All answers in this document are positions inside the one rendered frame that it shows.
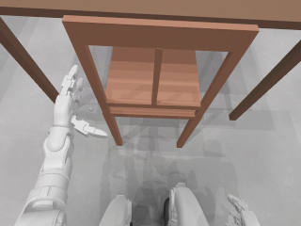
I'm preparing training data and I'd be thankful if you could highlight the left robot hand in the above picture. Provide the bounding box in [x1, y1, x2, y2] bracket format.
[53, 65, 108, 138]

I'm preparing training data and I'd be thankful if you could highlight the right robot hand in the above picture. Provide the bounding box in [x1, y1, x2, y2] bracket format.
[225, 194, 261, 226]

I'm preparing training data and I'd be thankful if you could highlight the robot left forearm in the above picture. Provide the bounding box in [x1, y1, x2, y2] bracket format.
[14, 126, 74, 226]

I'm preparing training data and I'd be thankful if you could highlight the table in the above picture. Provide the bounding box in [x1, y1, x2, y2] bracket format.
[0, 0, 301, 121]

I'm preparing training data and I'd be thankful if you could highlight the robot thigh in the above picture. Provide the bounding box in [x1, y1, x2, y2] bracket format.
[169, 186, 209, 226]
[99, 198, 132, 226]

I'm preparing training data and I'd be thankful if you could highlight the robot left thigh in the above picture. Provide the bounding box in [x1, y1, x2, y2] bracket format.
[99, 198, 132, 226]

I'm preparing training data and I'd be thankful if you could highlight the robot right thigh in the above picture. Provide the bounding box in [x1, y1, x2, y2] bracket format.
[169, 186, 209, 226]

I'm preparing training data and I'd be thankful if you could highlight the chair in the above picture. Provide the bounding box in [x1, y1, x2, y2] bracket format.
[61, 15, 260, 148]

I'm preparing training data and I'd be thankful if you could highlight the left robot upper arm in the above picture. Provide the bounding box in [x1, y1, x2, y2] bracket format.
[16, 209, 68, 226]

